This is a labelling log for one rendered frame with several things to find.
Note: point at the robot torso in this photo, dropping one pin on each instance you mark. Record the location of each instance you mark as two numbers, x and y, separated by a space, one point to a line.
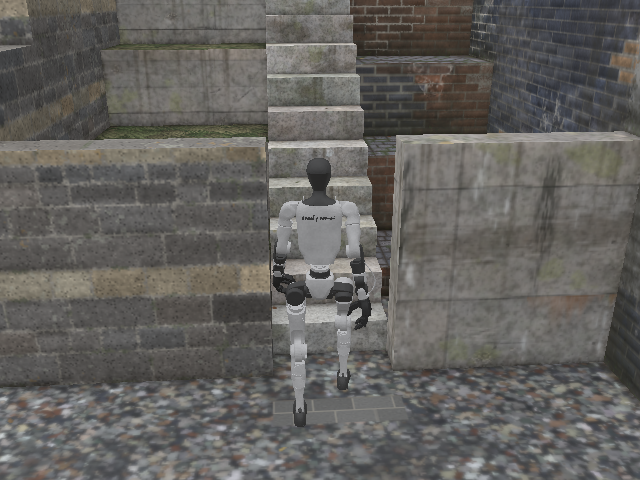
319 240

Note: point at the robot left forearm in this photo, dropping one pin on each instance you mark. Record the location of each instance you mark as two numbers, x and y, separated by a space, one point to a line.
279 261

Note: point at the robot right upper arm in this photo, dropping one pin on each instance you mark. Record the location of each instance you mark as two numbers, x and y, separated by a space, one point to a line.
351 212

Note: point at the robot left shin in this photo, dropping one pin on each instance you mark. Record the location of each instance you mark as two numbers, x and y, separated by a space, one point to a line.
298 376

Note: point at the robot left upper arm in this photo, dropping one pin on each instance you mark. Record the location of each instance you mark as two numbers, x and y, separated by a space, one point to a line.
287 212

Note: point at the left robot hand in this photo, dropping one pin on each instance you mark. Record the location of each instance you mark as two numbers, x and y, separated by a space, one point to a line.
287 279

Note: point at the robot right forearm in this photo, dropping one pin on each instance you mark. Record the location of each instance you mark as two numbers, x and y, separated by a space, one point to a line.
359 276

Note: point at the right robot hand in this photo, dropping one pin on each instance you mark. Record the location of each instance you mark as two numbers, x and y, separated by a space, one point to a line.
365 305

